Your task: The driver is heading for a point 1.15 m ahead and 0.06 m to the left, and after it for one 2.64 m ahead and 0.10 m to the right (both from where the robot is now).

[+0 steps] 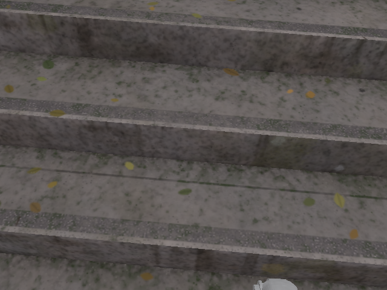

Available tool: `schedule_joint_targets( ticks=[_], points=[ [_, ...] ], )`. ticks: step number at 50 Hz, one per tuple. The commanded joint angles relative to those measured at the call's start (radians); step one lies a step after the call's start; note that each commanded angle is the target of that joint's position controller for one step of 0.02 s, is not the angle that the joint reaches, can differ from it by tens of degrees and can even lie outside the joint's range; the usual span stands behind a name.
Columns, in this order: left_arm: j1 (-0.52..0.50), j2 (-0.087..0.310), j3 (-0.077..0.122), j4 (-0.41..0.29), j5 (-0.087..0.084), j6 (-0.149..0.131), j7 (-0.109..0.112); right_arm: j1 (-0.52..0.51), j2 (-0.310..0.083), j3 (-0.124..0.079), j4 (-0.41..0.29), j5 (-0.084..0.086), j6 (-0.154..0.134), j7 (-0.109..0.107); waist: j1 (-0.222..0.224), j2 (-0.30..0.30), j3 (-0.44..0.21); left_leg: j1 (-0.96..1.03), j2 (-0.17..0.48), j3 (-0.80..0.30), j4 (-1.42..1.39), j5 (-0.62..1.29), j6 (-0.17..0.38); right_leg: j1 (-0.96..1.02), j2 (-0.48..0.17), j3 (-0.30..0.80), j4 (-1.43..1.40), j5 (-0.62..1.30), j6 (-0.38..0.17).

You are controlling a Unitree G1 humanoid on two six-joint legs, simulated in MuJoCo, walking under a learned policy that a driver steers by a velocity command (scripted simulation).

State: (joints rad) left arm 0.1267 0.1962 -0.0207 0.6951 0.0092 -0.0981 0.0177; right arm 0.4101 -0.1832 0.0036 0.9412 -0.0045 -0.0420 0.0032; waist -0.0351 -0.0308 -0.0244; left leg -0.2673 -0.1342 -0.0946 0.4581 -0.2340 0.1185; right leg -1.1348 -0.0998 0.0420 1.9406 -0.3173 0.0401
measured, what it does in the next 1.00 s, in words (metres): climbs, turning left: right foot 0.15 m higher, then left foot 0.15 m higher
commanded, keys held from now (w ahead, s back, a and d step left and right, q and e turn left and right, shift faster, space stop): w+q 0.44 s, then w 0.30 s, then w+e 0.04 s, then e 0.22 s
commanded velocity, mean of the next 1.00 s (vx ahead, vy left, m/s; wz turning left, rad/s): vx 0.46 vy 0.00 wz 0.31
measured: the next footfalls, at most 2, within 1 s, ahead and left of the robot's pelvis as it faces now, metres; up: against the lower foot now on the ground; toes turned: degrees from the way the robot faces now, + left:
right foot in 0.22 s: +0.34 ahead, -0.15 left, +0.15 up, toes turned +5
left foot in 0.86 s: +0.64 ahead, +0.25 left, +0.31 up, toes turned +28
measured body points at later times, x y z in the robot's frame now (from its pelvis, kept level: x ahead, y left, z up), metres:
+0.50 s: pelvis +0.26 -0.06 +0.14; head +0.26 -0.07 +0.60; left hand +0.19 +0.16 +0.00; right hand +0.55 -0.19 +0.08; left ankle +0.29 +0.10 -0.38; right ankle +0.30 -0.15 -0.59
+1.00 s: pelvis +0.52 +0.11 +0.22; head +0.56 +0.11 +0.67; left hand +0.41 +0.32 +0.07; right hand +0.74 -0.04 +0.09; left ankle +0.60 +0.23 -0.43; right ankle +0.41 -0.10 -0.33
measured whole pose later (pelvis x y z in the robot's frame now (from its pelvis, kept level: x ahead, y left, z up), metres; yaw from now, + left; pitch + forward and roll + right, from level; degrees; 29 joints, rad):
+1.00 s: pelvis +0.52 +0.11 +0.22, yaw +17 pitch +6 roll +3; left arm 0.40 0.20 0.04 1.10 0.03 -0.13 -0.12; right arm 0.03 -0.18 0.02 0.90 -0.04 -0.05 0.06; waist 0.01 -0.04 -0.04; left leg -0.81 0.05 0.23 1.03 -0.33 0.09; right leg -0.52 -0.09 0.15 1.56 -0.10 -0.06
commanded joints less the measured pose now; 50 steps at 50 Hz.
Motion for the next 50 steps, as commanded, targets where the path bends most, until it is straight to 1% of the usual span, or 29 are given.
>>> schedule_joint_targets(
  ticks=[1, 5, 7, 8, 10, 11, 12, 13, 14, 15, 16, 17, 18, 19, 23, 25, 28, 31, 37, 39, 40, 41, 42, 44, 45, 46, 47, 49, 50],
  points=[
    [-0.054, -0.035, -0.040, -0.125, -0.011, -0.013, 0.001, 0.112, -0.111, -0.016, 0.000, 0.013, 0.009, -0.017, 0.006, 0.108, 0.093, 0.161, 0.304, -0.412, -0.161, -0.148, 0.176, -0.408, -0.005, -0.029, 0.308, -0.089, 0.009],
    [-0.304, -0.080, -0.098, -0.306, 0.024, -0.059, -0.018, 0.143, -0.102, -0.011, 0.005, 0.037, 0.036, -0.036, -0.026, 0.063, 0.089, 0.100, 0.247, -0.395, -0.196, -0.102, 0.118, -0.342, -0.020, -0.093, -0.101, 0.027, 0.010],
    [-0.366, -0.066, -0.107, -0.380, 0.050, -0.048, -0.008, 0.090, -0.159, -0.036, -0.033, 0.054, 0.043, -0.062, -0.007, 0.098, 0.024, -0.141, 0.267, -0.363, -0.424, 0.105, 0.144, 0.187, -0.013, -0.175, -0.509, 0.029, 0.008],
    [-0.219, -0.059, -0.088, -0.325, 0.023, -0.041, -0.003, 0.004, -0.150, -0.039, -0.053, 0.042, 0.046, -0.069, 0.075, 0.188, -0.082, -0.150, 0.243, -0.254, -0.397, 0.439, 0.115, 0.489, 0.033, -0.217, -0.610, 0.016, -0.019],
    [0.067, 0.128, 0.007, -0.263, -0.004, -0.041, 0.017, 0.003, -0.265, -0.066, -0.062, 0.031, 0.028, -0.071, 0.229, 0.313, -0.263, 0.136, 0.253, -0.219, -0.117, 1.424, 0.051, 0.748, 0.148, -0.205, -0.733, -0.127, -0.058],
    [0.202, 0.205, 0.041, -0.227, -0.019, -0.036, 0.013, -0.057, -0.282, -0.073, -0.064, 0.021, 0.020, -0.069, 0.316, 0.299, -0.302, 0.238, 0.264, -0.212, 0.112, 1.576, 0.030, 0.815, 0.132, -0.090, -0.932, -0.152, -0.104],
    [0.419, 0.300, 0.071, -0.162, 0.000, -0.034, 0.008, -0.142, -0.245, -0.070, -0.114, -0.007, -0.008, -0.059, 0.371, 0.096, -0.417, 0.082, 0.209, -0.228, 0.445, 1.290, 0.040, 1.107, -0.026, 0.242, -1.127, -0.216, -0.184],
    [0.452, 0.358, 0.082, -0.077, 0.057, -0.026, 0.018, -0.097, -0.007, -0.033, -0.196, -0.019, -0.038, -0.020, 0.235, -0.635, -0.471, -0.331, -0.101, -0.241, 0.897, -0.001, -0.007, 1.321, -0.310, 0.968, -1.616, -0.035, -0.335],
    [0.367, 0.240, 0.064, -0.120, 0.055, -0.022, 0.034, -0.013, -0.046, -0.041, -0.154, -0.036, -0.062, 0.034, 0.189, -0.371, -0.420, -0.442, -0.082, -0.370, 1.230, -0.073, -0.027, 1.259, -0.400, 1.140, -1.668, 0.010, -0.365],
    [0.279, 0.150, 0.054, -0.077, 0.008, 0.002, 0.045, -0.172, -0.053, -0.042, -0.219, 0.002, -0.052, 0.057, 0.157, -0.217, -0.165, -0.617, -0.023, -0.199, 1.375, -0.090, -0.035, 1.092, -0.374, 0.971, -1.650, -0.259, -0.332],
    [0.242, 0.044, 0.032, -0.004, 0.003, 0.019, 0.036, -0.258, -0.010, -0.020, -0.274, 0.017, -0.028, 0.056, 0.103, -0.053, 0.029, -0.677, 0.062, -0.098, 1.403, -0.051, -0.008, 0.879, -0.316, 0.699, -1.609, -0.428, -0.264],
    [0.198, -0.029, 0.018, 0.052, 0.014, 0.024, 0.028, -0.227, 0.001, -0.016, -0.273, 0.016, 0.002, 0.052, 0.028, 0.022, 0.107, -0.637, 0.107, -0.077, 1.407, 0.019, 0.007, 0.696, -0.260, 0.460, -1.541, -0.382, -0.197],
    [0.001, -0.109, -0.018, 0.016, 0.040, 0.004, -0.020, -0.242, -0.001, -0.002, -0.213, -0.039, -0.016, 0.073, 0.015, -0.027, 0.234, -0.681, 0.146, -0.144, 1.399, 0.056, 0.062, 0.534, -0.171, 0.264, -1.548, -0.270, -0.238],
    [0.019, -0.135, -0.010, 0.074, 0.044, 0.002, -0.015, -0.152, 0.035, -0.001, -0.207, -0.035, -0.009, 0.093, -0.027, -0.027, 0.164, -0.682, 0.146, -0.116, 1.387, 0.042, 0.091, 0.552, -0.148, 0.184, -1.607, -0.200, -0.223],
    [0.129, 0.004, 0.009, 0.196, 0.119, -0.015, -0.018, -0.260, -0.019, 0.004, -0.203, -0.008, -0.014, 0.148, 0.002, 0.002, -0.001, -0.768, 0.132, 0.029, 1.290, 0.258, 0.138, 0.636, -0.088, -0.065, -1.708, -0.119, -0.207],
    [0.166, 0.020, -0.002, 0.218, 0.126, -0.014, -0.027, -0.346, -0.068, -0.010, -0.217, -0.007, -0.018, 0.144, 0.026, -0.043, -0.038, -0.785, 0.157, 0.062, 1.278, 0.269, 0.106, 0.694, -0.103, -0.119, -1.746, -0.001, -0.223],
    [0.461, -0.001, -0.021, 0.364, 0.146, -0.001, -0.041, -0.433, -0.016, 0.018, -0.220, -0.012, -0.015, 0.102, 0.137, -0.038, 0.032, -1.286, 0.131, -0.060, 1.572, 0.083, 0.140, 1.149, -0.224, 0.006, -1.726, 0.095, -0.287],
    [0.472, -0.053, -0.038, 0.421, 0.167, 0.007, -0.064, -0.523, 0.022, 0.046, -0.266, 0.015, -0.016, 0.051, 0.136, 0.008, 0.035, -1.445, 0.171, -0.075, 1.532, 0.049, 0.200, 1.284, -0.247, 0.001, -1.782, 0.051, -0.276],
    [0.646, -0.081, -0.054, 0.543, 0.176, 0.001, -0.083, -0.779, 0.025, 0.086, -0.356, -0.011, 0.047, 0.062, 0.171, 0.029, 0.065, -1.421, 0.302, 0.115, 1.252, 0.083, 0.196, 1.305, -0.224, -0.106, -1.901, 0.173, -0.258],
    [0.538, -0.049, -0.048, 0.504, 0.130, 0.006, -0.127, -0.901, 0.073, 0.116, -0.400, -0.035, 0.103, 0.095, 0.105, -0.063, 0.051, -0.828, 0.293, 0.163, 1.050, 0.002, 0.157, 0.855, -0.193, -0.183, -2.059, 0.211, -0.274],
    [0.482, 0.057, 0.012, 0.441, -0.067, -0.009, -0.019, -0.626, 0.059, 0.075, -0.345, 0.007, 0.067, 0.055, 0.059, 0.001, 0.180, -0.697, 0.243, 0.371, 0.955, -0.166, 0.055, 0.926, -0.168, -0.218, -2.074, 0.453, -0.248],
    [0.530, 0.077, 0.009, 0.470, -0.074, -0.018, 0.005, -0.571, 0.073, 0.078, -0.307, 0.017, 0.041, 0.036, 0.053, 0.012, 0.145, -0.494, 0.175, 0.409, 0.867, -0.205, 0.056, 0.935, -0.181, -0.234, -1.939, 0.989, -0.231],
    [0.582, 0.074, -0.029, 0.505, 0.090, -0.043, -0.116, -0.758, 0.068, 0.099, -0.381, -0.017, 0.084, 0.103, -0.009, -0.339, -0.102, -0.303, 0.127, 0.270, 0.771, -0.026, 0.060, 0.985, -0.219, -0.213, -1.836, 1.473, -0.251],
    [0.328, 0.226, 0.059, 0.376, 0.037, -0.067, -0.140, -0.274, -0.119, 0.013, -0.209, -0.055, 0.065, 0.077, -0.181, -0.186, -0.257, 0.133, 0.101, 0.159, 0.418, 0.319, 0.074, 0.967, -0.144, -0.160, -1.421, 1.402, -0.139],
    [0.628, 0.053, 0.007, 0.378, 0.115, -0.081, -0.186, -0.049, -0.150, 0.019, -0.137, -0.003, 0.050, 0.080, -0.131, 0.144, -0.719, 0.725, 0.451, -0.401, 0.310, 0.491, 0.323, 0.532, -0.043, -0.029, -1.041, 0.665, -0.107],
    [0.600, 0.109, 0.057, 0.431, 0.031, -0.035, -0.183, 0.214, -0.224, -0.020, -0.039, -0.070, 0.055, 0.068, -0.176, 0.112, -0.709, 0.558, 0.572, -0.747, 0.028, 0.486, 0.341, 0.572, 0.076, 0.109, -0.564, 0.158, -0.101],
    [0.527, 0.032, 0.073, 0.423, -0.006, -0.019, -0.176, 0.207, -0.268, -0.059, 0.047, -0.079, 0.014, 0.056, -0.131, 0.108, -0.450, 0.258, 0.582, -0.660, -0.039, 0.323, 0.227, 0.476, 0.074, 0.206, -0.209, 0.251, -0.107],
    [0.434, -0.055, 0.061, 0.408, 0.013, -0.039, -0.126, -0.109, -0.182, -0.038, 0.028, -0.031, -0.034, 0.040, -0.011, 0.120, -0.235, -0.063, 0.512, -0.337, 0.014, 0.077, 0.173, 0.378, 0.024, 0.157, 0.019, 0.203, -0.102],
    [0.345, -0.102, 0.043, 0.390, 0.019, -0.031, -0.115, -0.257, -0.040, -0.004, 0.013, -0.038, -0.036, 0.044, 0.035, 0.016, -0.172, -0.156, 0.481, -0.209, 0.001, 0.026, 0.132, 0.363, -0.003, 0.152, 0.027, 0.211, -0.140]
  ],
)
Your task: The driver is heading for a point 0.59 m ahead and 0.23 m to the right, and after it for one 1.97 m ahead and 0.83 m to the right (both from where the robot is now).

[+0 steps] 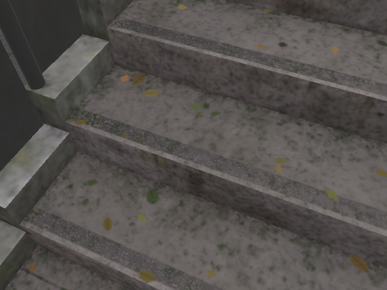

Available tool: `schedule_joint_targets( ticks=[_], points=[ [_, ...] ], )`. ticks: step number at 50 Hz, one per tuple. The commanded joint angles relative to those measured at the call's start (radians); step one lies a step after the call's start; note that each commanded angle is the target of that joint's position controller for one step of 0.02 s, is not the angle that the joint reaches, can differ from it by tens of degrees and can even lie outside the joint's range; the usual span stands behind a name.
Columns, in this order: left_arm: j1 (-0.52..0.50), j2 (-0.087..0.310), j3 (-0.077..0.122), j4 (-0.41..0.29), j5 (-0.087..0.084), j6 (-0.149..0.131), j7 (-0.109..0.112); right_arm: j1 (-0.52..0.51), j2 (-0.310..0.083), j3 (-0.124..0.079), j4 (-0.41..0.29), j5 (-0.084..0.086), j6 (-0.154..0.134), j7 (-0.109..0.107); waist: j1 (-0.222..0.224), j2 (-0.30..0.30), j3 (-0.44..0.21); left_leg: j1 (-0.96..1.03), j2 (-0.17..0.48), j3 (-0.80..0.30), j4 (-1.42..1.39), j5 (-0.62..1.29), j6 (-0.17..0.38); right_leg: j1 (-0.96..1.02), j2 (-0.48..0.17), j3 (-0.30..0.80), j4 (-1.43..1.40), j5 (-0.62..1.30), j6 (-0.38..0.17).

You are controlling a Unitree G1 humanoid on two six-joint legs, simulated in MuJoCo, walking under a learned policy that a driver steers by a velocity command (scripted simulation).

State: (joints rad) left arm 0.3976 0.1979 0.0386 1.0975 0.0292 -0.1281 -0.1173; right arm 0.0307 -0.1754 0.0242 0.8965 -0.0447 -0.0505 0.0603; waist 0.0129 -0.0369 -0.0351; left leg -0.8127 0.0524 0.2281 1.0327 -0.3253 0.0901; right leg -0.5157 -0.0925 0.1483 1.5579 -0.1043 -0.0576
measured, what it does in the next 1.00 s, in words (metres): climbs, turning right: right foot, then left foot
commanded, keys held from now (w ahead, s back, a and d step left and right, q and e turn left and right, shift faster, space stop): e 0.98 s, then no key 0.02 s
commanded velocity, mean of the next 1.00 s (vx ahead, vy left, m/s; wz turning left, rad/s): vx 0.05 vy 0.00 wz -0.53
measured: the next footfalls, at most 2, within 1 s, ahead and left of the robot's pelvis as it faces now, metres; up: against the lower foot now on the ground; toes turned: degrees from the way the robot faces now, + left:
right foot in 0.40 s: +0.09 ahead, -0.14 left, +0.00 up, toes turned -17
left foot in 0.84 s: +0.15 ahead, +0.09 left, +0.00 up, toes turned -29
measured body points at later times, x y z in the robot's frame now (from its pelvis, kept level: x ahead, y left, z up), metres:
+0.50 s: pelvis +0.09 -0.03 +0.08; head +0.10 -0.05 +0.53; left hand +0.27 +0.18 -0.03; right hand +0.25 -0.33 +0.01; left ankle +0.10 +0.09 -0.62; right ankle +0.06 -0.12 -0.65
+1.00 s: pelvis +0.10 +0.01 +0.09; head +0.12 +0.01 +0.53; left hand +0.40 +0.13 -0.01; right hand +0.06 -0.28 -0.01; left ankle +0.11 +0.11 -0.65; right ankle -0.02 -0.07 -0.51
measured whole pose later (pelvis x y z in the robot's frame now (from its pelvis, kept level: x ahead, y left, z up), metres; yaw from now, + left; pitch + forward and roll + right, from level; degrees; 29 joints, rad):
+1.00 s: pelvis +0.10 +0.01 +0.09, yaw -34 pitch +6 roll +0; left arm 0.16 0.28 0.07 0.69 0.03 -0.04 0.00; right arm 0.23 -0.22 -0.05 0.71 -0.05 -0.06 -0.01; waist -0.04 -0.02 -0.08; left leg -0.27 -0.02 0.11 0.47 -0.31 0.07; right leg -0.66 0.12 0.15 1.42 -0.44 0.05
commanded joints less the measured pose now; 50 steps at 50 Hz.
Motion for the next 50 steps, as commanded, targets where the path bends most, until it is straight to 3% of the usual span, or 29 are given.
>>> schedule_joint_targets(
  ticks=[1, 2, 4, 5, 7, 9, 11, 12, 13, 15, 17, 19, 20, 21, 22, 23, 24, 25, 28, 31, 36, 38, 42, 43, 44, 45, 46, 48, 50],
  points=[
    [0.041, -0.128, -0.026, -0.023, 0.000, 0.014, 0.026, 0.045, 0.054, 0.003, 0.044, -0.007, -0.026, -0.011, 0.034, -0.017, -0.120, 0.294, 0.277, -0.457, -0.604, 0.118, 0.137, -0.228, -0.028, 0.045, 0.353, -0.017, -0.076],
    [0.018, -0.104, -0.018, -0.042, 0.008, 0.031, 0.038, 0.031, 0.112, 0.018, 0.037, -0.022, -0.038, -0.011, 0.077, -0.045, -0.092, 0.244, 0.272, -0.386, -0.642, 0.225, 0.123, -0.208, -0.041, 0.037, 0.266, 0.017, -0.094],
    [-0.035, -0.078, -0.018, -0.069, -0.002, 0.040, 0.023, -0.011, 0.092, 0.006, 0.024, -0.011, -0.058, -0.039, 0.111, -0.001, -0.069, 0.208, 0.226, -0.226, -0.685, 0.278, 0.090, -0.186, -0.044, 0.026, 0.178, -0.043, -0.092],
    [-0.061, -0.054, -0.011, -0.079, -0.015, 0.041, 0.011, -0.013, 0.014, -0.017, 0.001, -0.013, -0.060, -0.046, 0.104, 0.058, -0.067, 0.231, 0.200, -0.140, -0.723, 0.310, 0.113, -0.187, -0.021, -0.036, 0.180, -0.108, -0.064],
    [-0.064, 0.017, 0.006, -0.090, -0.017, 0.030, -0.002, -0.072, -0.061, -0.038, -0.048, -0.031, -0.068, -0.055, 0.116, 0.088, -0.067, 0.206, 0.175, -0.044, -0.787, 0.350, 0.127, -0.118, 0.019, -0.087, 0.232, -0.101, -0.038],
    [-0.097, 0.064, 0.019, -0.116, -0.021, 0.026, 0.005, -0.092, -0.109, -0.053, -0.077, -0.043, -0.070, -0.053, 0.093, 0.064, -0.064, 0.254, 0.211, -0.026, -0.784, 0.392, 0.166, -0.124, 0.034, -0.067, 0.285, -0.109, -0.022],
    [-0.120, 0.113, 0.030, -0.152, -0.010, 0.037, 0.015, -0.131, -0.161, -0.062, -0.117, -0.032, -0.076, -0.046, 0.100, 0.036, -0.073, 0.374, 0.227, 0.019, -0.783, 0.461, 0.148, -0.067, 0.007, -0.068, 0.069, -0.078, 0.002],
    [-0.164, 0.115, 0.029, -0.186, 0.003, 0.046, 0.020, -0.156, -0.182, -0.065, -0.133, -0.023, -0.087, -0.057, 0.101, 0.023, -0.077, 0.455, 0.199, 0.059, -0.774, 0.487, 0.111, -0.013, -0.025, -0.098, -0.203, -0.056, 0.031],
    [-0.243, 0.098, 0.024, -0.220, 0.010, 0.057, 0.023, -0.130, -0.203, -0.074, -0.132, -0.011, -0.093, -0.065, 0.059, 0.092, -0.065, 0.549, 0.202, 0.062, -0.750, 0.574, 0.111, 0.007, -0.028, -0.136, -0.413, -0.140, 0.068],
    [-0.306, 0.057, 0.004, -0.277, 0.015, 0.083, 0.036, -0.024, -0.240, -0.108, -0.099, -0.001, -0.090, -0.069, -0.014, 0.144, -0.056, 0.762, 0.305, -0.001, -0.699, 0.748, 0.175, -0.029, -0.024, -0.151, -0.649, -0.304, 0.119],
    [-0.224, 0.033, -0.006, -0.276, 0.016, 0.089, 0.058, 0.098, -0.235, -0.127, -0.070, 0.003, -0.059, -0.071, -0.048, 0.117, -0.054, 0.903, 0.419, -0.107, -0.703, 0.708, 0.219, -0.059, -0.018, -0.160, -0.830, -0.258, 0.133],
    [-0.207, 0.043, 0.010, -0.290, -0.003, 0.060, 0.079, 0.111, -0.220, -0.128, -0.053, 0.001, -0.027, -0.074, -0.035, 0.104, -0.051, 0.891, 0.411, -0.108, -0.668, 0.443, 0.155, 0.021, 0.035, -0.196, -1.033, -0.070, 0.059],
    [-0.214, 0.067, 0.026, -0.287, -0.011, 0.036, 0.089, 0.112, -0.172, -0.117, -0.053, 0.007, -0.021, -0.071, -0.035, 0.074, -0.064, 0.841, 0.347, -0.077, -0.621, 0.298, 0.089, 0.106, 0.074, -0.203, -1.121, 0.068, -0.008],
    [-0.237, 0.117, 0.041, -0.298, 0.002, 0.018, 0.103, 0.093, -0.097, -0.106, -0.096, 0.006, -0.025, -0.077, -0.080, -0.054, -0.100, 0.772, 0.203, 0.056, -0.472, 0.174, -0.001, 0.187, 0.031, -0.119, -1.104, 0.473, -0.117],
    [-0.217, 0.193, 0.059, -0.300, -0.007, 0.012, 0.114, 0.013, -0.061, -0.093, -0.175, 0.022, -0.042, -0.092, -0.065, -0.166, -0.168, 0.552, 0.055, 0.121, -0.348, 0.009, -0.090, 0.375, -0.111, 0.120, -1.099, 0.684, -0.282],
    [-0.103, 0.224, 0.078, -0.282, 0.004, 0.014, 0.115, -0.114, -0.087, -0.094, -0.237, 0.030, -0.059, -0.102, 0.033, -0.161, -0.153, 0.316, -0.017, 0.056, -0.252, -0.165, -0.143, 0.524, -0.176, 0.246, -1.133, 0.653, -0.339],
    [-0.021, 0.235, 0.094, -0.256, 0.029, 0.001, 0.109, -0.213, -0.086, -0.089, -0.270, 0.027, -0.064, -0.102, 0.101, -0.156, -0.147, 0.143, -0.012, -0.048, -0.066, -0.311, -0.160, 0.609, -0.185, 0.268, -1.141, 0.613, -0.320],
    [-0.037, 0.251, 0.103, -0.247, 0.032, -0.003, 0.101, -0.203, -0.089, -0.086, -0.257, 0.020, -0.060, -0.095, 0.091, -0.122, -0.156, 0.056, 0.008, -0.143, 0.100, -0.342, -0.158, 0.630, -0.189, 0.251, -1.128, 0.679, -0.298],
    [-0.202, 0.151, 0.071, -0.297, -0.010, 0.030, 0.091, -0.131, -0.136, -0.111, -0.257, 0.009, -0.046, -0.099, 0.008, -0.011, -0.122, 0.106, 0.003, -0.289, 0.447, -0.280, -0.111, 0.387, -0.187, 0.172, -1.137, 0.695, -0.291],
    [-0.289, 0.122, 0.042, -0.403, -0.001, 0.057, 0.101, -0.029, -0.152, -0.121, -0.270, 0.016, -0.042, -0.108, -0.051, 0.017, -0.147, 0.184, -0.033, -0.299, 0.407, -0.130, -0.132, 0.266, -0.151, 0.170, -1.119, 0.588, -0.272],
    [-0.222, 0.181, 0.050, -0.463, -0.015, 0.040, 0.109, 0.019, -0.110, -0.099, -0.265, 0.006, -0.019, -0.096, -0.019, -0.036, -0.123, 0.245, -0.044, -0.242, -0.044, -0.154, -0.226, 0.308, -0.082, 0.200, -1.099, 0.401, -0.214],
    [-0.278, 0.205, 0.062, -0.490, -0.010, 0.045, 0.104, 0.105, -0.081, -0.089, -0.235, 0.012, 0.006, -0.073, -0.019, -0.100, -0.109, 0.406, -0.085, -0.217, -0.214, -0.120, -0.206, 0.210, -0.063, 0.243, -1.136, 0.317, -0.240],
    [-0.207, 0.180, 0.054, -0.453, -0.027, 0.088, 0.080, 0.128, -0.110, -0.091, -0.255, 0.046, -0.013, -0.063, -0.005, -0.072, -0.135, 0.539, -0.091, -0.197, -0.624, 0.150, -0.106, 0.316, -0.088, 0.361, -1.094, 0.296, -0.242],
    [-0.167, 0.144, 0.046, -0.439, -0.028, 0.099, 0.084, 0.122, -0.150, -0.104, -0.267, 0.035, -0.026, -0.072, 0.012, -0.050, -0.161, 0.625, -0.033, -0.234, -0.620, 0.317, -0.035, 0.274, -0.033, 0.324, -1.037, 0.157, -0.169],
    [-0.160, 0.076, 0.028, -0.474, -0.022, 0.100, 0.089, 0.110, -0.248, -0.130, -0.278, 0.018, -0.039, -0.086, 0.057, 0.122, -0.211, 0.781, 0.134, -0.407, -0.573, 0.749, 0.170, 0.090, 0.114, 0.134, -0.861, -0.081, -0.037],
    [-0.216, 0.105, 0.028, -0.498, -0.003, 0.091, 0.085, 0.126, -0.287, -0.153, -0.287, -0.012, -0.044, -0.081, -0.018, 0.225, -0.172, 0.865, 0.360, -0.651, -0.662, 0.910, 0.387, -0.177, 0.249, -0.003, -0.588, -0.479, 0.078],
    [-0.251, 0.169, 0.052, -0.493, -0.001, 0.080, 0.093, 0.180, -0.264, -0.152, -0.280, -0.031, -0.053, -0.085, -0.057, 0.109, -0.159, 0.825, 0.427, -0.679, -0.705, 0.841, 0.398, -0.244, 0.187, 0.001, -0.205, -0.567, 0.127],
    [-0.196, 0.230, 0.083, -0.454, -0.008, 0.081, 0.129, 0.023, -0.139, -0.098, -0.303, -0.023, -0.050, -0.058, 0.032, 0.112, -0.075, 0.618, 0.288, -0.453, -0.696, 0.665, 0.237, -0.252, 0.173, 0.049, 0.100, -0.382, 0.121],
    [-0.355, 0.178, 0.065, -0.520, 0.003, 0.072, 0.147, 0.059, -0.034, -0.043, -0.283, 0.002, -0.007, -0.063, -0.015, 0.048, -0.095, 0.669, 0.211, -0.345, -0.683, 0.530, 0.213, -0.342, 0.204, 0.039, 0.046, -0.280, 0.112]
  ],
)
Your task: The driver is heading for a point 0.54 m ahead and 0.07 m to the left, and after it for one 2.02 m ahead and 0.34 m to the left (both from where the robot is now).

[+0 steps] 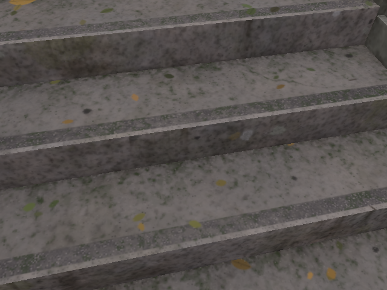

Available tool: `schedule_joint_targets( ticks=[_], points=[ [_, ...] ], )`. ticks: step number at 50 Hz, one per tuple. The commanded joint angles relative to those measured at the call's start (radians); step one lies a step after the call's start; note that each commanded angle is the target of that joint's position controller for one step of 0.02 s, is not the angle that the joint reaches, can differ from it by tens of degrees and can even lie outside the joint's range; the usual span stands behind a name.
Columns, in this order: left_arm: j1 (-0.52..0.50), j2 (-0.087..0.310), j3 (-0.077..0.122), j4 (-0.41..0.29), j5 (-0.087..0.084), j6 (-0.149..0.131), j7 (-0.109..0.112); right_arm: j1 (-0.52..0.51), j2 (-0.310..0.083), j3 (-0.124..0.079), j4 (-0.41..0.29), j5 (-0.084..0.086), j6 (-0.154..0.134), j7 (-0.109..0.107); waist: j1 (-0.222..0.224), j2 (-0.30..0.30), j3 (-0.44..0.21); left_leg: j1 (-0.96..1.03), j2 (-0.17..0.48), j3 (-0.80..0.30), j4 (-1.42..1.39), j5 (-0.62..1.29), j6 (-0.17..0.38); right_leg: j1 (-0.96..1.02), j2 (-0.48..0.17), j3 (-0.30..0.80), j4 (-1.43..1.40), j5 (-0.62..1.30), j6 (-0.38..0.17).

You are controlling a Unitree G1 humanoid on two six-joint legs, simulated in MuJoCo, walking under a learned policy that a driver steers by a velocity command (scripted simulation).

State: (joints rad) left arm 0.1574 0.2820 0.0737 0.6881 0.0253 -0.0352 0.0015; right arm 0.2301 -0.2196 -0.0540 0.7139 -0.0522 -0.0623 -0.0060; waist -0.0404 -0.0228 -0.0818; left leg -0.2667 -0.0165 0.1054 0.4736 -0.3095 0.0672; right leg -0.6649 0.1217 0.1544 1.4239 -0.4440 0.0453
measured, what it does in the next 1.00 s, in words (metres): climbs: right foot, then left foot 0.15 m higher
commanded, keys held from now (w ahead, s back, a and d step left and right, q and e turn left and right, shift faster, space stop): no key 0.18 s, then w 0.12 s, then w+q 0.70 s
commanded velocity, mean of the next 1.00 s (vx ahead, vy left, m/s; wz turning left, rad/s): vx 0.30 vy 0.00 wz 0.16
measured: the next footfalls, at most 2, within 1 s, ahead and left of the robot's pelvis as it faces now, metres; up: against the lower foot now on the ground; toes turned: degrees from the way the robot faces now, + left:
right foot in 0.32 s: +0.03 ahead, -0.13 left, +0.00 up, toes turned -9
left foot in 0.78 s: +0.33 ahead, +0.09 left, +0.15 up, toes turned +8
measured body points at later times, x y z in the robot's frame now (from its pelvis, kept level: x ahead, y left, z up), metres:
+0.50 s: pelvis +0.06 -0.03 +0.00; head +0.07 -0.03 +0.45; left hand +0.08 +0.21 -0.14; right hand +0.14 -0.28 -0.13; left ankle -0.01 +0.10 -0.51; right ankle +0.00 -0.13 -0.74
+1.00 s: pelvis +0.30 +0.03 +0.11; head +0.29 +0.03 +0.56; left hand +0.40 +0.29 -0.01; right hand +0.29 -0.20 -0.04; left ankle +0.29 +0.09 -0.58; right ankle +0.31 -0.14 -0.36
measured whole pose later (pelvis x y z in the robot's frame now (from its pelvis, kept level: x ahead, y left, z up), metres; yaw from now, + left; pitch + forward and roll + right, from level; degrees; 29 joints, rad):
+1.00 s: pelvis +0.30 +0.03 +0.11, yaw +12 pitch +7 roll +2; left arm 0.13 0.24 0.00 0.86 0.06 -0.05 -0.07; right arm 0.44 -0.19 0.00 1.11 -0.06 -0.05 0.07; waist -0.01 -0.05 -0.15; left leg -0.55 -0.16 0.03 0.84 -0.41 0.11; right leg -1.02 -0.01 0.21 1.95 0.04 -0.20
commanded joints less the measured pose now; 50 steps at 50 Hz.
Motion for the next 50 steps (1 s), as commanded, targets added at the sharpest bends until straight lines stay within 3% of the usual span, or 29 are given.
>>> schedule_joint_targets(
  ticks=[1, 4, 7, 9, 10, 12, 15, 17, 18, 19, 20, 22, 24, 26, 28, 31, 32, 34, 35, 37, 38, 39, 40, 41, 42, 43, 45, 47, 50],
  points=[
    [-0.136, 0.058, 0.017, -0.119, 0.002, -0.024, 0.032, -0.076, 0.000, 0.042, -0.089, 0.006, 0.023, 0.003, 0.017, 0.062, -0.053, 0.185, 0.263, -0.208, -0.119, 0.474, 0.239, -0.235, -0.003, 0.038, 0.148, 0.074, 0.014],
    [-0.097, 0.061, 0.012, -0.078, -0.012, -0.036, 0.036, 0.012, -0.041, 0.049, -0.079, 0.006, 0.046, 0.037, -0.010, 0.099, -0.045, 0.274, 0.280, -0.214, -0.127, 0.440, 0.268, -0.318, 0.000, 0.051, 0.055, 0.102, 0.050],
    [-0.053, 0.038, 0.010, -0.031, -0.005, -0.047, 0.020, -0.054, -0.010, 0.075, -0.083, 0.046, 0.034, 0.081, 0.048, 0.088, -0.027, 0.177, 0.256, -0.170, -0.125, 0.229, 0.190, -0.205, -0.076, -0.002, -0.245, 0.055, 0.099],
    [0.036, -0.041, -0.015, 0.026, 0.011, -0.034, -0.039, -0.154, -0.031, 0.072, -0.075, 0.067, -0.003, 0.091, 0.108, 0.080, 0.015, -0.061, 0.213, -0.074, -0.120, 0.087, 0.083, 0.117, -0.180, -0.134, -0.541, 0.039, 0.131],
    [0.039, -0.047, -0.017, 0.037, 0.002, -0.024, -0.073, -0.122, -0.079, 0.055, -0.039, 0.065, -0.009, 0.093, 0.095, 0.121, 0.045, -0.176, 0.193, -0.061, -0.130, -0.076, 0.079, 0.245, -0.149, -0.224, -0.622, -0.006, 0.118],
    [0.017, 0.043, 0.004, -0.002, 0.000, -0.026, -0.076, 0.002, -0.168, 0.014, 0.031, 0.016, -0.011, 0.086, 0.027, 0.148, 0.110, -0.174, 0.302, -0.183, -0.169, -0.324, 0.165, 0.253, -0.121, -0.250, -0.651, 0.080, 0.029],
    [-0.073, 0.054, -0.003, -0.097, -0.030, -0.073, -0.021, 0.021, -0.098, 0.023, 0.081, 0.023, -0.023, 0.037, -0.010, 0.161, 0.079, 0.040, 0.416, -0.311, -0.173, -0.214, 0.212, 0.217, -0.146, -0.174, -0.868, 0.151, -0.153],
    [-0.027, 0.061, -0.001, -0.091, -0.027, -0.091, 0.000, 0.002, -0.017, 0.046, 0.065, 0.022, -0.037, 0.031, 0.012, 0.046, -0.019, -0.061, 0.282, -0.155, -0.042, -0.018, 0.133, 0.440, -0.191, -0.099, -0.828, 0.261, -0.275],
    [0.223, 0.002, -0.001, 0.000, 0.014, -0.075, -0.020, -0.079, -0.087, 0.021, 0.034, 0.067, -0.022, 0.020, 0.124, -0.004, -0.023, -0.171, 0.088, 0.033, 0.224, 0.092, 0.013, 0.647, -0.262, 0.036, -0.961, 0.390, -0.221],
    [0.378, 0.092, 0.021, 0.047, 0.023, -0.056, -0.010, -0.086, -0.051, 0.025, 0.014, 0.079, -0.015, 0.015, 0.165, -0.230, -0.066, -0.403, 0.026, 0.068, 0.493, -0.087, -0.031, 0.862, -0.417, 0.261, -1.074, 0.599, -0.286],
    [0.494, 0.169, 0.052, 0.084, 0.020, -0.057, -0.007, -0.107, -0.021, 0.037, 0.035, 0.031, -0.032, 0.065, 0.260, -0.260, -0.037, -0.711, -0.010, -0.082, 0.867, -0.252, -0.017, 0.963, -0.495, 0.426, -1.138, 0.417, -0.500],
    [0.507, 0.091, 0.010, 0.192, 0.092, -0.033, -0.024, -0.075, -0.022, 0.015, 0.093, 0.025, -0.057, 0.083, 0.210, -0.060, 0.088, -1.018, -0.062, -0.288, 1.512, -0.053, 0.112, 0.828, -0.485, 0.311, -1.102, 0.304, -0.438],
    [0.395, -0.108, -0.079, 0.222, 0.066, -0.020, -0.057, -0.089, 0.018, 0.020, 0.061, 0.012, -0.045, 0.086, 0.107, -0.013, 0.068, -1.042, -0.016, -0.312, 1.524, 0.090, 0.207, 0.702, -0.460, 0.113, -1.130, 0.265, -0.360],
    [0.402, -0.140, -0.104, 0.295, 0.064, -0.008, -0.051, -0.098, 0.082, 0.059, 0.026, 0.025, -0.001, 0.099, 0.067, -0.084, 0.031, -1.210, -0.020, -0.250, 1.911, -0.028, 0.245, 0.687, -0.448, 0.054, -1.134, 0.256, -0.340],
    [0.330, -0.162, -0.125, 0.319, 0.118, -0.021, -0.046, -0.166, 0.119, 0.095, -0.011, 0.031, 0.017, 0.095, 0.029, 0.012, 0.073, -1.285, 0.022, -0.226, 1.820, 0.013, 0.269, 0.574, -0.425, -0.059, -1.218, 0.180, -0.308],
    [0.280, -0.116, -0.132, 0.333, 0.144, -0.054, -0.038, -0.269, 0.082, 0.121, -0.066, 0.048, 0.034, 0.100, -0.010, 0.040, 0.047, -1.128, 0.117, -0.105, 1.530, 0.155, 0.242, 0.392, -0.353, -0.219, -1.328, 0.178, -0.265],
    [0.342, -0.112, -0.135, 0.340, 0.144, -0.061, -0.032, -0.321, 0.056, 0.116, -0.070, 0.051, 0.043, 0.097, 0.033, -0.002, 0.042, -1.087, 0.128, -0.066, 1.456, 0.215, 0.214, 0.378, -0.329, -0.249, -1.343, 0.213, -0.259],
    [0.290, -0.039, -0.122, 0.304, 0.093, -0.049, -0.060, -0.504, 0.012, 0.115, -0.120, 0.044, 0.070, 0.102, 0.055, -0.032, 0.050, -0.690, 0.109, 0.022, 1.102, 0.000, 0.159, 0.163, -0.358, -0.311, -1.528, 0.354, -0.274],
    [0.296, 0.016, -0.116, 0.289, 0.059, -0.066, -0.068, -0.441, 0.040, 0.109, -0.085, 0.033, 0.079, 0.114, 0.023, -0.102, 0.047, -0.591, 0.056, 0.091, 1.080, -0.060, 0.117, 0.208, -0.388, -0.325, -1.485, 0.714, -0.306],
    [0.319, 0.165, -0.072, 0.310, 0.049, -0.083, -0.079, -0.290, 0.062, 0.113, -0.053, 0.035, 0.097, 0.134, -0.054, -0.123, 0.015, -0.573, -0.012, 0.093, 0.876, -0.073, 0.087, 0.523, -0.459, -0.363, -1.268, 1.514, -0.325],
    [0.331, 0.183, -0.053, 0.311, 0.033, -0.083, -0.080, -0.237, 0.042, 0.104, -0.038, 0.032, 0.088, 0.133, -0.054, -0.126, -0.015, -0.552, -0.081, 0.136, 0.662, -0.123, 0.080, 0.694, -0.458, -0.374, -1.163, 1.641, -0.328],
    [0.370, 0.181, -0.048, 0.330, 0.051, -0.079, -0.089, -0.165, 0.013, 0.085, -0.013, 0.040, 0.074, 0.115, -0.050, -0.184, -0.070, -0.409, -0.124, 0.123, 0.588, -0.104, 0.100, 0.731, -0.450, -0.390, -1.053, 1.774, -0.323],
    [0.419, 0.095, -0.057, 0.312, 0.097, -0.080, -0.087, 0.020, -0.066, 0.054, 0.053, 0.038, 0.056, 0.084, -0.043, -0.088, -0.219, -0.016, -0.086, -0.104, 0.634, 0.314, 0.192, 0.469, -0.378, -0.380, -0.769, 1.631, -0.247],
    [0.461, 0.049, -0.079, 0.288, 0.123, -0.078, -0.117, 0.215, -0.115, 0.043, 0.110, 0.048, 0.053, 0.060, -0.104, 0.052, -0.367, 0.332, 0.003, -0.503, 0.358, 0.025, 0.288, 0.122, -0.261, -0.268, -0.511, 1.092, -0.199],
    [0.252, 0.035, -0.059, 0.244, 0.072, -0.051, -0.136, 0.447, -0.186, 0.022, 0.188, -0.006, 0.053, 0.050, -0.196, 0.187, -0.282, 0.382, 0.142, -0.926, -0.001, -0.194, 0.323, -0.173, -0.093, -0.101, -0.095, 0.348, -0.150],
    [0.181, -0.022, -0.064, 0.215, 0.036, -0.044, -0.136, 0.497, -0.220, -0.005, 0.239, -0.024, 0.022, 0.038, -0.183, 0.179, -0.150, 0.288, 0.175, -1.010, -0.066, -0.426, 0.242, -0.362, -0.077, 0.071, 0.262, 0.427, -0.165],
    [0.082, -0.074, -0.071, 0.182, 0.043, -0.046, -0.087, 0.288, -0.072, 0.021, 0.286, 0.009, -0.008, 0.050, -0.039, 0.091, 0.000, -0.005, 0.141, -0.852, -0.024, -0.280, 0.212, -0.472, -0.080, 0.106, 0.583, 0.511, -0.197],
    [0.039, -0.116, -0.098, 0.140, 0.043, -0.033, -0.068, 0.043, 0.054, 0.069, 0.284, 0.002, -0.006, 0.072, 0.111, 0.008, -0.014, -0.207, 0.106, -0.659, -0.024, -0.101, 0.184, -0.484, -0.109, 0.090, 0.672, 0.500, -0.259],
    [0.031, -0.052, -0.092, 0.144, 0.020, -0.005, -0.062, -0.009, 0.047, 0.073, 0.305, -0.014, -0.033, 0.088, 0.156, 0.001, 0.015, -0.328, 0.040, -0.379, -0.061, 0.068, 0.139, -0.507, -0.170, -0.052, 0.570, 0.449, -0.261]
  ],
)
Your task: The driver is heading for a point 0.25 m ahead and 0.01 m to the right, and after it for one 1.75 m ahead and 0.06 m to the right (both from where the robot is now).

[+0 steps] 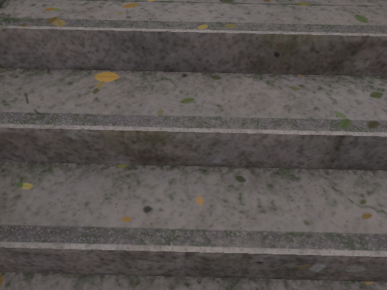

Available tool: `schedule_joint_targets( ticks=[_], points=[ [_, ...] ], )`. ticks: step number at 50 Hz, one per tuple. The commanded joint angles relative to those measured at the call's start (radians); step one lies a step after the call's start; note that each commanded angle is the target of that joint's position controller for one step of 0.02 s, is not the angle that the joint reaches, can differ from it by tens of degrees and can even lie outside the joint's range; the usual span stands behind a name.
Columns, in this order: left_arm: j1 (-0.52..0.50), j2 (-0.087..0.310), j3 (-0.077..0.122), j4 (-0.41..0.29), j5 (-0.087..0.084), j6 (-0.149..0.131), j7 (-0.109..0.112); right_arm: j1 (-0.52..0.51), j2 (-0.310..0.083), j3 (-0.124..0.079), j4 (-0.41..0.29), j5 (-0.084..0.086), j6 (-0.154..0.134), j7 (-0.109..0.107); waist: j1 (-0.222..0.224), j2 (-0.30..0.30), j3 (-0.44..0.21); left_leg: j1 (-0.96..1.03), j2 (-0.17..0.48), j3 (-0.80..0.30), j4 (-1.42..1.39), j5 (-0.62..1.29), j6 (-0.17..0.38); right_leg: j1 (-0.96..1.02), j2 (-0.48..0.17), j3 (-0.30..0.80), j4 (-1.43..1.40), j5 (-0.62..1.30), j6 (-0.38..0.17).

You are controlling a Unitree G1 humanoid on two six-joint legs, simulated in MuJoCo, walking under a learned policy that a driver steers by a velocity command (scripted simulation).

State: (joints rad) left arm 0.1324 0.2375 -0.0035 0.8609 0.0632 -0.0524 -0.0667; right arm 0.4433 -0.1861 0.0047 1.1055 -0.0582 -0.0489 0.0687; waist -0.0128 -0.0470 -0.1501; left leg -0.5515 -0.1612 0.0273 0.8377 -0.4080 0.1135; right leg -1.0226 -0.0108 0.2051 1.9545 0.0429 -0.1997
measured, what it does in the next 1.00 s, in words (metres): climbs: right foot 0.15 m higher, then left foot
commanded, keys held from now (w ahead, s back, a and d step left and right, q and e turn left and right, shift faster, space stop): q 0.26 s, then no key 0.24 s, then e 0.50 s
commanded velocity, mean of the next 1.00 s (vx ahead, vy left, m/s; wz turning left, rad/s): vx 0.11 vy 0.00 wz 0.11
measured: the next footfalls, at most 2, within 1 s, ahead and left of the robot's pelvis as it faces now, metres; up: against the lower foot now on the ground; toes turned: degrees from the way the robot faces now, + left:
right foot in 0.26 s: +0.35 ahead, -0.10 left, +0.15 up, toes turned +8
left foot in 0.74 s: +0.31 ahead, +0.12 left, +0.15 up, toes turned +13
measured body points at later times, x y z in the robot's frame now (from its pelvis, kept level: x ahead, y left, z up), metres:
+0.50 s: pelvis +0.21 -0.04 +0.17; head +0.21 -0.04 +0.62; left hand +0.23 +0.22 +0.04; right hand +0.44 -0.24 +0.07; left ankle +0.18 +0.13 -0.40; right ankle +0.31 -0.11 -0.54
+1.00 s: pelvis +0.26 +0.00 +0.20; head +0.27 +0.01 +0.65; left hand +0.42 +0.26 +0.09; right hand +0.42 -0.24 +0.10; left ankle +0.27 +0.11 -0.54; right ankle +0.25 -0.14 -0.41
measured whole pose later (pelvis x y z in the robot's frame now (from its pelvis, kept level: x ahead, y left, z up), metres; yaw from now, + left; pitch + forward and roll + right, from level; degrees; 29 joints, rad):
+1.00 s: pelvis +0.26 +0.00 +0.20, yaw +4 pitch +7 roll +1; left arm 0.10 0.26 0.06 0.80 0.03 -0.06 -0.02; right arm 0.17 -0.19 -0.03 0.73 -0.04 -0.07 -0.04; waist -0.05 -0.03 -0.10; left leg -0.37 0.03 0.16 0.43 -0.18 0.06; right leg -0.77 0.01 0.09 1.38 -0.30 0.08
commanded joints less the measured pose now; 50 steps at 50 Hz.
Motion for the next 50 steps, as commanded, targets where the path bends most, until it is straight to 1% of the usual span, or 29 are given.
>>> schedule_joint_targets(
  ticks=[1, 2, 6, 8, 9, 10, 12, 13, 14, 15, 16, 17, 18, 19, 21, 24, 27, 28, 30, 31, 32, 34, 36, 37, 38, 39, 41, 44, 50],
  points=[
    [0.024, 0.004, -0.010, -0.038, -0.024, -0.003, 0.012, -0.203, 0.004, 0.016, -0.096, -0.019, -0.066, 0.004, 0.118, 0.047, 0.090, -0.086, 0.151, -0.259, -0.440, 0.236, 0.071, -0.099, -0.038, -0.139, 0.008, -0.038, 0.002],
    [-0.028, -0.021, -0.021, -0.060, -0.038, -0.012, 0.018, -0.082, -0.011, 0.019, -0.072, -0.037, -0.079, -0.009, 0.079, 0.143, 0.062, -0.028, 0.155, -0.292, -0.446, 0.334, 0.084, -0.139, -0.016, -0.177, 0.162, -0.145, 0.029],
    [-0.362, -0.023, -0.046, -0.213, -0.031, -0.008, 0.055, 0.232, -0.008, 0.031, 0.041, -0.062, -0.072, -0.001, -0.042, 0.089, 0.073, 0.318, 0.228, -0.393, -0.425, 0.486, 0.096, -0.385, -0.037, -0.208, -0.103, -0.353, 0.071],
    [-0.453, -0.057, -0.055, -0.269, -0.024, 0.025, 0.061, 0.118, -0.037, 0.024, -0.034, -0.023, -0.067, 0.022, -0.018, 0.113, 0.099, 0.178, 0.274, -0.404, -0.553, 0.545, 0.124, -0.179, -0.063, -0.282, -0.362, -0.384, 0.108],
    [-0.429, -0.085, -0.053, -0.282, -0.013, 0.032, 0.052, -0.003, -0.063, 0.021, -0.134, 0.024, -0.083, 0.027, 0.034, 0.170, 0.116, -0.013, 0.275, -0.369, -0.624, 0.729, 0.125, 0.116, -0.039, -0.363, -0.473, -0.390, 0.131],
    [-0.370, -0.094, -0.052, -0.290, -0.032, 0.046, 0.042, -0.023, -0.110, 0.013, -0.156, 0.035, -0.097, 0.024, 0.083, 0.198, 0.065, -0.151, 0.276, -0.347, -0.614, 1.075, 0.138, 0.420, 0.009, -0.394, -0.490, -0.232, 0.160],
    [-0.266, 0.031, -0.001, -0.259, -0.039, 0.054, 0.041, -0.034, -0.234, -0.036, -0.198, 0.081, -0.118, 0.016, 0.133, 0.206, 0.044, 0.098, 0.303, -0.362, -0.500, 1.570, 0.107, 0.483, 0.120, -0.419, -0.782, -0.323, 0.191],
    [-0.130, 0.098, 0.033, -0.218, -0.046, 0.044, 0.064, -0.049, -0.234, -0.058, -0.207, 0.080, -0.119, 0.019, 0.160, 0.190, -0.004, 0.221, 0.284, -0.353, -0.363, 1.678, 0.065, 0.568, 0.144, -0.376, -1.007, -0.317, 0.165],
    [0.116, 0.143, 0.049, -0.160, -0.039, 0.036, 0.090, -0.025, -0.122, -0.047, -0.212, 0.035, -0.118, 0.026, 0.182, 0.039, -0.305, 0.167, 0.221, -0.329, 0.011, 1.512, -0.006, 0.938, -0.035, -0.073, -1.048, 0.200, 0.001],
    [0.278, 0.168, 0.049, -0.112, -0.003, 0.030, 0.083, 0.112, 0.039, -0.017, -0.232, -0.007, -0.100, 0.036, 0.141, -0.365, -0.553, -0.196, -0.029, -0.314, 0.466, 0.138, -0.085, 1.276, -0.408, 0.648, -1.399, 0.319, -0.376],
    [0.282, 0.164, 0.057, -0.121, 0.058, 0.009, 0.084, 0.024, -0.075, -0.067, -0.200, 0.049, -0.067, 0.043, 0.201, -0.205, -0.272, -0.353, 0.002, -0.439, 0.842, 0.193, -0.072, 1.015, -0.387, 0.831, -1.566, -0.177, -0.271],
    [0.122, 0.149, 0.055, -0.092, 0.021, -0.026, 0.074, -0.056, -0.076, -0.085, -0.208, 0.070, -0.050, 0.025, 0.120, -0.142, -0.030, -0.452, 0.032, -0.381, 0.939, 0.275, -0.058, 0.785, -0.318, 0.607, -1.566, -0.402, -0.184],
    [-0.013, 0.058, 0.040, -0.076, -0.022, -0.042, 0.073, -0.065, -0.080, -0.083, -0.194, 0.064, -0.018, -0.001, 0.051, -0.010, -0.018, -0.443, 0.075, -0.312, 0.976, 0.303, -0.042, 0.659, -0.297, 0.416, -1.530, -0.416, -0.139],
    [-0.039, -0.067, 0.005, -0.034, -0.035, -0.046, 0.067, -0.086, -0.049, -0.067, -0.189, 0.025, -0.012, -0.016, 0.011, 0.106, -0.016, -0.412, 0.116, -0.285, 0.921, 0.318, -0.009, 0.588, -0.257, 0.241, -1.496, -0.365, -0.089],
    [-0.124, -0.187, -0.022, -0.002, -0.051, -0.059, 0.076, -0.115, 0.018, -0.033, -0.192, 0.010, -0.002, -0.019, -0.076, 0.063, -0.001, -0.360, 0.189, -0.240, 0.781, 0.193, -0.006, 0.489, -0.153, 0.026, -1.547, -0.254, 0.002],
    [-0.096, -0.083, 0.003, 0.001, -0.012, -0.068, 0.083, -0.247, -0.044, -0.025, -0.243, 0.042, -0.019, 0.005, -0.036, 0.098, -0.058, -0.373, 0.184, -0.199, 0.698, 0.274, -0.057, 0.547, -0.122, -0.139, -1.589, -0.097, 0.028],
    [-0.128, -0.030, 0.004, -0.025, -0.029, -0.050, 0.029, -0.247, -0.080, -0.029, -0.201, 0.033, -0.020, 0.033, -0.062, 0.077, -0.026, -0.242, 0.239, -0.100, 0.550, 0.228, -0.140, 0.475, -0.099, -0.209, -1.644, -0.272, 0.060],
    [0.156, -0.002, 0.037, 0.106, -0.089, -0.050, 0.105, -0.218, 0.003, -0.008, -0.266, 0.027, 0.023, -0.050, -0.060, 0.046, 0.118, -0.187, 0.262, -0.028, 0.334, 0.326, -0.128, 0.479, -0.155, -0.152, -1.663, -0.391, 0.009],
    [0.196, 0.047, 0.056, 0.105, -0.055, -0.049, 0.133, -0.269, -0.032, -0.006, -0.255, 0.050, 0.048, -0.085, 0.008, -0.001, 0.113, -0.053, 0.225, 0.029, 0.145, 0.199, -0.127, 0.522, -0.137, -0.112, -1.729, -0.336, 0.007],
    [-0.157, 0.035, 0.028, -0.063, -0.015, -0.087, 0.052, -0.381, -0.101, -0.026, -0.282, 0.001, 0.021, -0.020, -0.023, -0.068, 0.047, 0.005, 0.241, -0.035, 0.223, 0.184, -0.162, 0.450, -0.138, -0.127, -1.692, -0.381, 0.036],
    [-0.207, 0.053, 0.037, -0.100, -0.027, -0.096, 0.028, -0.380, -0.132, -0.046, -0.294, -0.008, 0.013, -0.004, -0.027, -0.041, 0.020, 0.060, 0.225, -0.038, 0.180, 0.150, -0.171, 0.460, -0.142, -0.121, -1.656, -0.389, 0.031],
    [-0.179, 0.106, 0.056, -0.117, -0.040, -0.102, 0.031, -0.336, -0.159, -0.066, -0.313, 0.010, -0.010, -0.034, -0.035, -0.031, 0.036, 0.077, 0.211, -0.050, -0.016, 0.130, -0.154, 0.569, -0.211, -0.040, -1.586, -0.219, -0.035],
    [-0.005, 0.103, 0.069, -0.050, -0.052, -0.080, 0.048, -0.330, -0.164, -0.079, -0.329, 0.056, -0.030, -0.068, 0.005, -0.034, 0.031, 0.173, 0.152, 0.025, -0.344, 0.152, -0.094, 0.683, -0.229, 0.015, -1.506, -0.155, -0.069],
    [0.078, 0.051, 0.060, -0.020, -0.041, -0.069, 0.056, -0.297, -0.175, -0.090, -0.329, 0.054, -0.039, -0.088, 0.015, -0.013, -0.005, 0.301, 0.194, -0.042, -0.402, 0.277, -0.031, 0.657, -0.198, 0.023, -1.423, -0.233, -0.017],
    [0.149, -0.075, 0.028, -0.050, -0.049, -0.078, 0.060, -0.310, -0.249, -0.104, -0.359, 0.045, -0.055, -0.107, 0.056, 0.215, -0.107, 0.509, 0.411, -0.262, -0.395, 0.636, 0.232, 0.455, -0.049, -0.141, -1.228, -0.332, 0.097],
    [0.031, -0.017, 0.036, -0.101, -0.045, -0.080, 0.058, -0.215, -0.232, -0.111, -0.364, 0.022, -0.071, -0.113, -0.041, 0.321, -0.063, 0.568, 0.602, -0.590, -0.521, 0.597, 0.418, 0.180, 0.067, -0.225, -0.964, -0.612, 0.204],
    [0.029, 0.033, 0.052, -0.069, -0.050, -0.041, 0.062, -0.287, -0.199, -0.112, -0.354, -0.022, -0.083, -0.123, -0.019, 0.142, -0.051, 0.452, 0.565, -0.493, -0.517, 0.466, 0.307, 0.068, 0.042, -0.044, -0.416, -0.521, 0.216],
    [0.023, 0.041, 0.069, -0.093, -0.026, -0.021, 0.061, -0.400, -0.054, -0.049, -0.423, 0.019, -0.041, -0.107, 0.027, 0.064, -0.031, 0.313, 0.409, -0.170, -0.538, 0.365, 0.151, 0.137, 0.059, -0.054, -0.341, -0.319, 0.199],
    [-0.084, 0.035, 0.052, -0.138, -0.027, -0.015, 0.046, -0.277, -0.138, -0.063, -0.453, 0.020, -0.039, -0.112, -0.042, 0.134, -0.009, 0.479, 0.478, -0.142, -0.580, 0.278, 0.181, 0.084, -0.025, -0.141, -0.680, -0.354, 0.310]
  ],
)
